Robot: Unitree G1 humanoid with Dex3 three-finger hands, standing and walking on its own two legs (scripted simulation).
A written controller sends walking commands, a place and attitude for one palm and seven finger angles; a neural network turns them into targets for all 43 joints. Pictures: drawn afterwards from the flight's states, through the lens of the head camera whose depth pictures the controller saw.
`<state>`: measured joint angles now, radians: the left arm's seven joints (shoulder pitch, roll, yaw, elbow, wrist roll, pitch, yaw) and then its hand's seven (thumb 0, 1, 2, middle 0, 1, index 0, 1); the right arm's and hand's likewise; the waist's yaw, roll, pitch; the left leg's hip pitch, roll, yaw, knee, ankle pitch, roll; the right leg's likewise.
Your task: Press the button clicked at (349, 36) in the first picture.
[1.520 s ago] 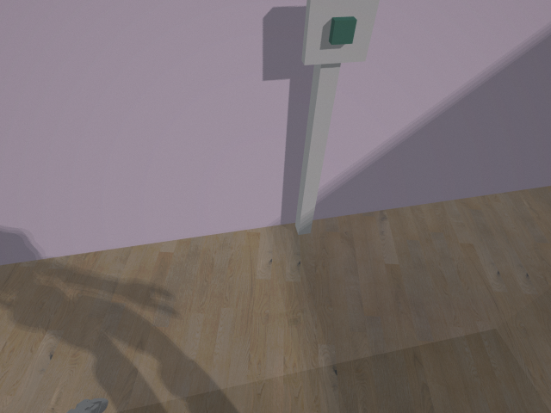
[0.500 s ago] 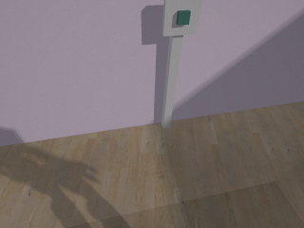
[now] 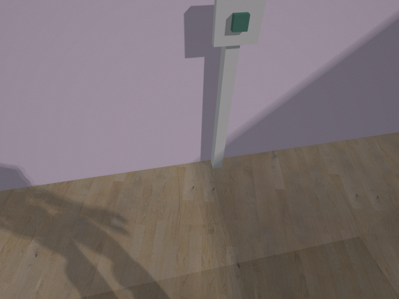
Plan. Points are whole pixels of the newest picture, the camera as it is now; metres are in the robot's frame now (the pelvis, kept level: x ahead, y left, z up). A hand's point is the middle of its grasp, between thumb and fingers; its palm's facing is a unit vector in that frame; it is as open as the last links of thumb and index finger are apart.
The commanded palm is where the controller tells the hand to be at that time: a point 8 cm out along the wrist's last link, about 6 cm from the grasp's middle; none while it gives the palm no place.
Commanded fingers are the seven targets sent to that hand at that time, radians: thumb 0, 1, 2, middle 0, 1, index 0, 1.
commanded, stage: look at it before walking up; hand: left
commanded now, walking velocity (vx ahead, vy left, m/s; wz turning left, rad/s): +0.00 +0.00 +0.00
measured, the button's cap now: (239, 22) +0.98 -0.08 +0.14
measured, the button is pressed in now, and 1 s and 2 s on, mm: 0 0 0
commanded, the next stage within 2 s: walk to a spot facing it in 0.02 s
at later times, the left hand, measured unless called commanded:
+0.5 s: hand out of the picture +0.06 +0.19 -0.18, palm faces -0.14 -0.95 -0.27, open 7.4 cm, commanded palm none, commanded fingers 0.00 0.90 0.90 -0.20 -0.30 -0.20 -0.30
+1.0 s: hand out of the picture +0.10 +0.20 -0.18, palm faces -0.35 -0.91 -0.24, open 7.4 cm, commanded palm none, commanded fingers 0.00 0.90 0.90 -0.20 -0.30 -0.20 -0.30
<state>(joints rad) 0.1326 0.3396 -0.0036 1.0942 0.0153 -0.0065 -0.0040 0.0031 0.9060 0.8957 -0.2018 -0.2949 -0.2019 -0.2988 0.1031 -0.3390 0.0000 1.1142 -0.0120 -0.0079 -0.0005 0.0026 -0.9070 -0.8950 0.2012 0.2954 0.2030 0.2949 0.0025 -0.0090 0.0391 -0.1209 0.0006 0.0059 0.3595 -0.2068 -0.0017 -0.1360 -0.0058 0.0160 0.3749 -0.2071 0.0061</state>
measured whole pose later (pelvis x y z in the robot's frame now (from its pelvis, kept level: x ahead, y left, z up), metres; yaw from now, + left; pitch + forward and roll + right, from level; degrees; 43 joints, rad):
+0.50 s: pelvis -0.02 -0.02 -0.03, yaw -11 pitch -2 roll +2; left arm 0.23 0.24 0.04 0.96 0.02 0.06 -0.02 0.00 0.91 0.90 -0.20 -0.29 -0.20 -0.30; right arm 0.15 -0.23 -0.04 0.98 -0.02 0.03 -0.02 0.00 -0.91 -0.90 0.20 0.30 0.20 0.30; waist 0.03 0.00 0.09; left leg -0.23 0.08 0.17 0.64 -0.36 -0.03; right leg -0.32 0.00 0.00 0.72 -0.35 0.01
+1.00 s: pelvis -0.04 +0.03 -0.01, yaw -25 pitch +2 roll +0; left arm 0.24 0.25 0.08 0.91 0.03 0.06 -0.01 0.00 0.91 0.90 -0.20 -0.29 -0.20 -0.30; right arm 0.13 -0.24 -0.05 0.90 0.00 0.02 -0.03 0.00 -0.91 -0.90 0.20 0.29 0.20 0.29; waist 0.04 -0.04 0.03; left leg -0.25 0.00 -0.02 0.54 -0.35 -0.02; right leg -0.38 0.13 0.22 0.49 -0.13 0.00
